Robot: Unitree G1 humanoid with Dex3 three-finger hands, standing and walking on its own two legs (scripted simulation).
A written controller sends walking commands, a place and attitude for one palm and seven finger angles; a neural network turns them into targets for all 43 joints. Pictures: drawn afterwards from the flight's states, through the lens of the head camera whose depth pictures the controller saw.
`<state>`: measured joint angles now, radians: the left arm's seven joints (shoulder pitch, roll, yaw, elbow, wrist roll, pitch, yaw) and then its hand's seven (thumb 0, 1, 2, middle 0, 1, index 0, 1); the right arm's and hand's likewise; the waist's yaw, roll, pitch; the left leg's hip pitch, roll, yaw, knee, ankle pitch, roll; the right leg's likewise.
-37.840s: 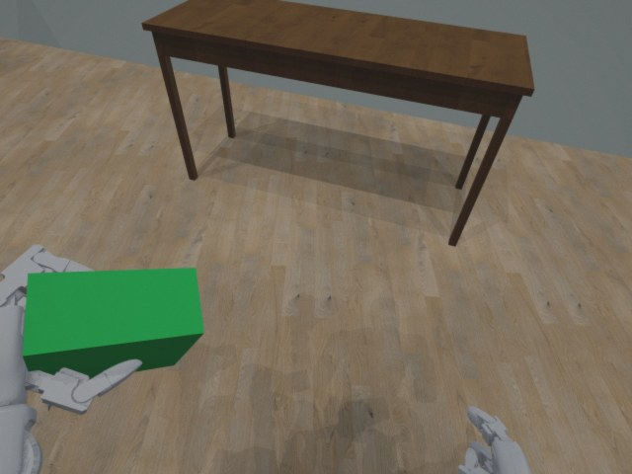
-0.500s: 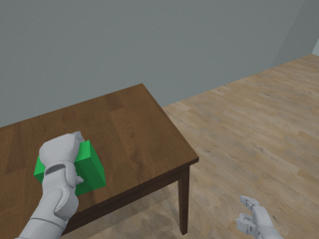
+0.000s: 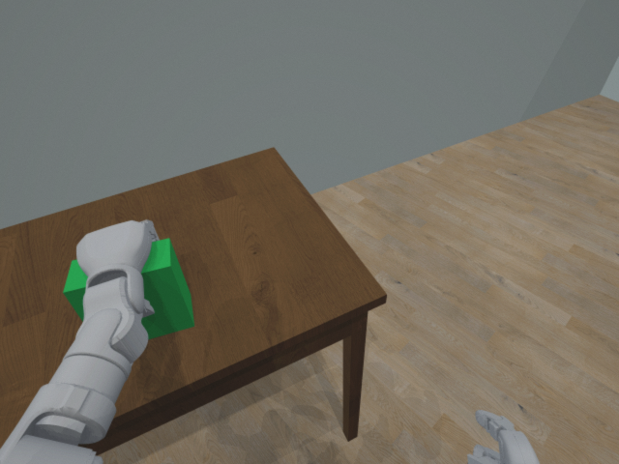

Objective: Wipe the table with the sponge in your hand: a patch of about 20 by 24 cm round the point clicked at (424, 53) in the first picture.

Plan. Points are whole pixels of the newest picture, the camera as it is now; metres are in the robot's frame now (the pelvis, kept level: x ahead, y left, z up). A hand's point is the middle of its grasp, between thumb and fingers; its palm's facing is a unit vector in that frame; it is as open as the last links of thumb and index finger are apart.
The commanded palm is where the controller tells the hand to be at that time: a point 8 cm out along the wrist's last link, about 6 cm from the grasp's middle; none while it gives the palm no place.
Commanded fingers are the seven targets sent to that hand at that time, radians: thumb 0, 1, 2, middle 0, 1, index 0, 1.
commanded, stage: wipe forward along the middle lane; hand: left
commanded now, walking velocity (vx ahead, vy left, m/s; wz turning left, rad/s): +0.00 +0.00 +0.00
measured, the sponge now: (141, 305) +0.33 +0.29 +0.02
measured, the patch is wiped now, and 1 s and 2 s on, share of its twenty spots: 1.00 1.00 1.00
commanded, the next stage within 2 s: slide back across to the first lane in 0.86 s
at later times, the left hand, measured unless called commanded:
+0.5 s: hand (125, 251) +0.38 +0.32 +0.08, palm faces -0.07 -0.04 -1.00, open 10.4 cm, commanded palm +0.37 +0.33 +0.11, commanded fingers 0.00 0.10 1.30 -1.20 -1.60 -1.20 -1.60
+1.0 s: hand (115, 232) +0.42 +0.35 +0.08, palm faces -0.08 -0.03 -1.00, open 10.4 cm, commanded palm +0.40 +0.36 +0.11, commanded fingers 0.00 0.10 1.30 -1.20 -1.60 -1.20 -1.60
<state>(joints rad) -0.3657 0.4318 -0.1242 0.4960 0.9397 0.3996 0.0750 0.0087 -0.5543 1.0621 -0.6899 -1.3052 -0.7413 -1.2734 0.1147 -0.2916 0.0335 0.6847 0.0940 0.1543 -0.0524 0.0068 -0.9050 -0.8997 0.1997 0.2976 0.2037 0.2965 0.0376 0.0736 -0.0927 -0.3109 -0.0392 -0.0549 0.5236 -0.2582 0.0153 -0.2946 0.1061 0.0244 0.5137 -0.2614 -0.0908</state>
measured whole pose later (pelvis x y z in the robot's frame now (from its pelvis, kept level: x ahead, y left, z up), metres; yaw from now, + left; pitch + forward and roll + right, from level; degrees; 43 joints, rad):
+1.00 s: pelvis +0.01 +0.03 +0.00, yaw +0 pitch +10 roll -1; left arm -0.73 0.57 -0.02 1.00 0.99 0.17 0.13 0.03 -0.56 1.07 -0.70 -1.31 -0.74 -1.29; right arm 0.21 -0.30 0.02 0.71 0.10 0.19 -0.03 0.00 -0.91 -0.90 0.20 0.30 0.20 0.30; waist -0.04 0.05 -0.12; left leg -0.48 -0.05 -0.06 0.58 -0.28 0.04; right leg -0.43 0.10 0.02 0.51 -0.26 -0.06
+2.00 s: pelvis +0.04 +0.07 +0.00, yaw +1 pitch +8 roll -3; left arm -0.41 0.60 0.04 0.61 0.93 0.19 0.09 0.01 -0.52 1.06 -0.63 -1.37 -0.67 -1.35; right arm 0.18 -0.29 0.01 0.67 0.09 0.21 0.01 0.00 -0.91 -0.90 0.20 0.30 0.20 0.30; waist 0.02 0.06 -0.10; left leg -0.36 -0.09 -0.06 0.52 -0.29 0.10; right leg -0.29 0.06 0.03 0.41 -0.26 -0.01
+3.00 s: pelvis +0.04 +0.04 +0.00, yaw +0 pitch +3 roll -1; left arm 0.05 0.49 -0.02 0.05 0.90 0.39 0.11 0.00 -0.50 1.06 -0.61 -1.38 -0.65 -1.37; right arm 0.08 -0.29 0.03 0.63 0.09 0.16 0.01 0.01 -0.91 -0.90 0.20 0.30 0.20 0.30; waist 0.07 0.10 -0.09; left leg -0.25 -0.07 -0.05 0.51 -0.30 0.07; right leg -0.20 0.07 0.04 0.45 -0.29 -0.04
